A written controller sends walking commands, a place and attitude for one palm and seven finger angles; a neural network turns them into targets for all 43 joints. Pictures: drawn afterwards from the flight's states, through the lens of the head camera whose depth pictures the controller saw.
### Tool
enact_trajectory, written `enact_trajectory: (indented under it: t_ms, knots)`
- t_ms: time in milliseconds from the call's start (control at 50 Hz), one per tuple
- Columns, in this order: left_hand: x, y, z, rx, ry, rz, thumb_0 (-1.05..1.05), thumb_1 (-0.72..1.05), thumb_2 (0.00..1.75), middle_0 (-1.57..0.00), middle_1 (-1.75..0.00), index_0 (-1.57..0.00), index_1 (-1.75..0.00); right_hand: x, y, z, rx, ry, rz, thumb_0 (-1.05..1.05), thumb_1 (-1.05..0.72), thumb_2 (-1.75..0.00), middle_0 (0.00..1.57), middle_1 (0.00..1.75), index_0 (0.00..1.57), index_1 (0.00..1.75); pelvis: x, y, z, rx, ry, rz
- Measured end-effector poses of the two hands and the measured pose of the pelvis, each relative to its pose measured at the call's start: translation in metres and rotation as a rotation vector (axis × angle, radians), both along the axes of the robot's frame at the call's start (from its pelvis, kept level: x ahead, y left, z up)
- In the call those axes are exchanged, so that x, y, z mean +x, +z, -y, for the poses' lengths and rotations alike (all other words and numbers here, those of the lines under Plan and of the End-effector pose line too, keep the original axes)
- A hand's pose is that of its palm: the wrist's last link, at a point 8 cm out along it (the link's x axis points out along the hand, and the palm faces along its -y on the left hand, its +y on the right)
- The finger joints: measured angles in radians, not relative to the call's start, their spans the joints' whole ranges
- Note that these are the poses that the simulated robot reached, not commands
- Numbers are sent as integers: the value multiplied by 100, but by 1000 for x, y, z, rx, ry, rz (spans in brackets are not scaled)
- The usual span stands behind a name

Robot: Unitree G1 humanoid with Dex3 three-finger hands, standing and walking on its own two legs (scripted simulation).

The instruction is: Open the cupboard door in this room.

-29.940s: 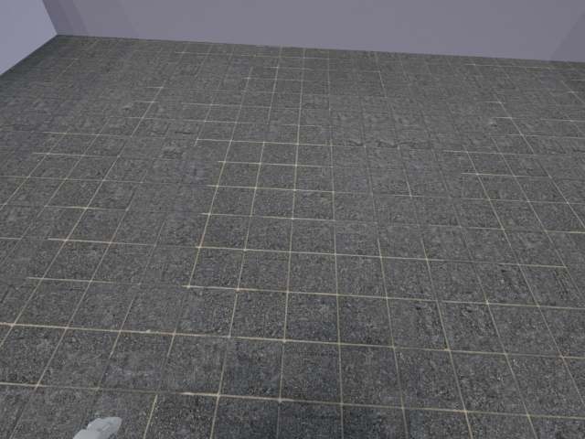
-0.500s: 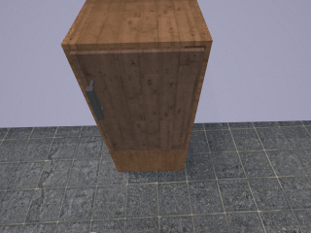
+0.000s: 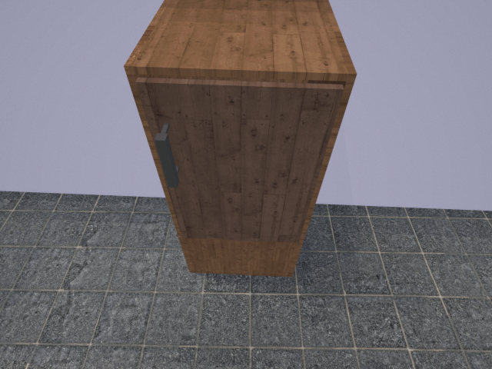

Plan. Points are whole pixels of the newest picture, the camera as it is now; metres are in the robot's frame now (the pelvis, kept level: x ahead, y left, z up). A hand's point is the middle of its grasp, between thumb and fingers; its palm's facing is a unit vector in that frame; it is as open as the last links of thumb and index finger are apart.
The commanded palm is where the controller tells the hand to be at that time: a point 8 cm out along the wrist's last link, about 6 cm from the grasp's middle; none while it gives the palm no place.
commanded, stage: look again from close up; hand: left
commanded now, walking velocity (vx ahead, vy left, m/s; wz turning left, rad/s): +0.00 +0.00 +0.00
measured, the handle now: (169, 156) +0.55 +0.22 -0.01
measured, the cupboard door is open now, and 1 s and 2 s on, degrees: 0 0 0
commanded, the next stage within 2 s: shuffle to correct the standing spot in 0.40 s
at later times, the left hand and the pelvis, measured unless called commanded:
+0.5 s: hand out of the picture -0.04 +0.23 -0.17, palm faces -0.01 -0.98 -0.20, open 7.4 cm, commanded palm none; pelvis -0.05 +0.06 +0.00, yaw -2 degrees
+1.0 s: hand out of the picture -0.06 +0.16 -0.18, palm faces +0.10 -0.99 -0.12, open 7.4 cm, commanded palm none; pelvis -0.01 +0.02 +0.00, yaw +1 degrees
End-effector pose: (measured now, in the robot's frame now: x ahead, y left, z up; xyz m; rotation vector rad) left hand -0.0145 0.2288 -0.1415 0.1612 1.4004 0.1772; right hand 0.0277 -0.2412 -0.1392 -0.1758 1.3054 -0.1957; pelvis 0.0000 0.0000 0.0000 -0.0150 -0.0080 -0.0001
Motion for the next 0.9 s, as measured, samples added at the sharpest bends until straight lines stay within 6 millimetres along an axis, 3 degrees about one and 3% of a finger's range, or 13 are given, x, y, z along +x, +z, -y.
enact_trajectory:
  t_ms: [100, 240, 360, 500, 620, 720, 820, 900]
  knots:
    - [-3, -7, -16, -12, 2, 37, 0, 90, 89, -20, -29, -20, -30, 2, 7, -9, -28, 7, 57, 1, -91, -90, 20, 29, 20, 30, -8, -2, -15, -1, -4, 19]
    - [6, -8, -36, -23, -29, 115, 0, 90, 89, -20, -29, -20, -30, -9, 11, -39, -17, 14, 120, 1, -91, -90, 20, 29, 20, 30, -26, -2, -36, -2, -22, 49]
    - [1, -3, -49, -22, -54, 136, 0, 90, 89, -20, -29, -20, -30, -37, 9, -59, 8, -5, 103, 1, -93, -90, 20, 30, 20, 30, -41, 1, -50, 6, -32, 52]
    - [-26, -1, -54, -18, -59, 76, 0, 90, 90, -20, -29, -20, -30, -84, 2, -72, 40, -41, 6, 1, -92, -90, 20, 30, 20, 30, -52, 2, -57, 17, -40, 46]
    - [-54, -1, -47, -27, -49, -11, 0, 90, 90, -20, -29, -20, -30, -116, -2, -76, 62, -77, -85, 1, -91, -90, 20, 30, 20, 30, -53, 3, -54, 19, -44, 42]
    - [-68, 0, -32, -42, -40, -75, 0, 90, 90, -20, -29, -20, -30, -129, -5, -68, 66, -112, -135, 1, -91, -90, 20, 30, 20, 30, -47, 2, -43, 17, -54, 37]
    - [-68, -2, -10, -49, -8, -88, 0, 90, 90, -20, -29, -20, -30, -126, -10, -50, 65, -114, -167, 1, -91, -90, 20, 30, 20, 30, -34, -2, -25, 13, -41, 29]
    - [-61, -6, 7, -61, 49, -66, 0, 90, 90, -20, -29, -20, -30, -106, -8, -37, 56, -76, -185, 1, -91, -90, 20, 29, 20, 30, -23, -3, -15, 0, -8, 8]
